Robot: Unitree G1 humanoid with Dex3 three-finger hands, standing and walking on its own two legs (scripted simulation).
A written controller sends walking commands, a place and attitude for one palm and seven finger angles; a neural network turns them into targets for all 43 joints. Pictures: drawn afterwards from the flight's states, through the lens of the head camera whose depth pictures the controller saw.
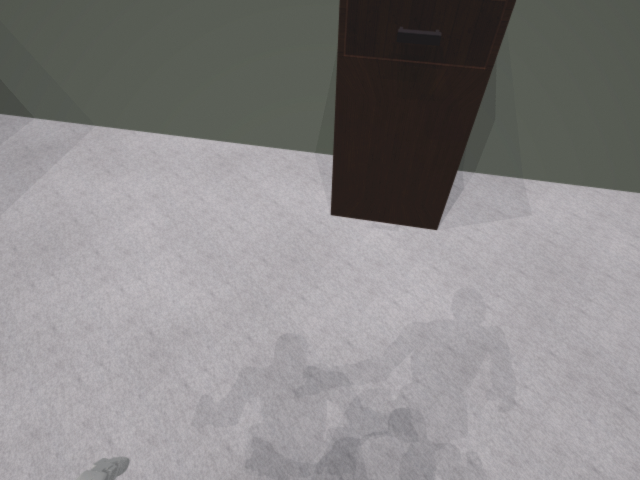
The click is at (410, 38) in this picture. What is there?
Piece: drawer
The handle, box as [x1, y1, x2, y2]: [397, 27, 441, 45]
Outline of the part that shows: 398,29 397,41 435,45 439,44 441,34 438,30 434,32 403,29 402,27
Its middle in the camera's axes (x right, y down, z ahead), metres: +0.28 -0.59 +1.11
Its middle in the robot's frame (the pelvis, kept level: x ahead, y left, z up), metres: +1.25 -0.22 +0.04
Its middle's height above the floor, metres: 0.81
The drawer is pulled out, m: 0.00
